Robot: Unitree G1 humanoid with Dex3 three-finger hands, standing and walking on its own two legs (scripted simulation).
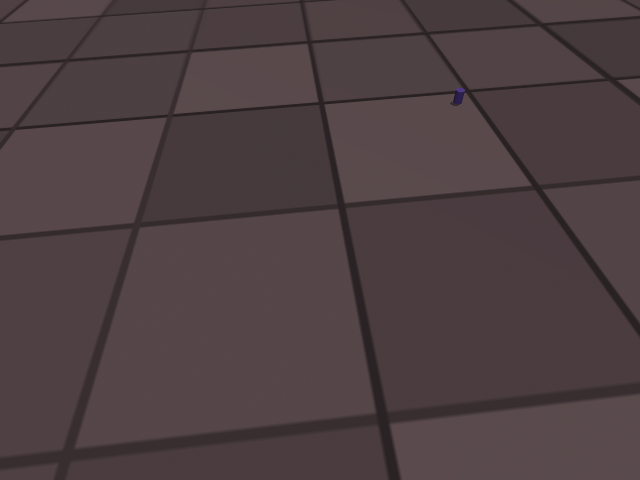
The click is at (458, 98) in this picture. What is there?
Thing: low tin
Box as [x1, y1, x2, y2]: [453, 88, 464, 103]
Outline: 464,89 456,89 453,100 454,103 461,102
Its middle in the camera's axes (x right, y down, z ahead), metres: +0.84 -0.86 +2.36
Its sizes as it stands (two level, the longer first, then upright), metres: 0.053 0.053 0.080
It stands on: the floor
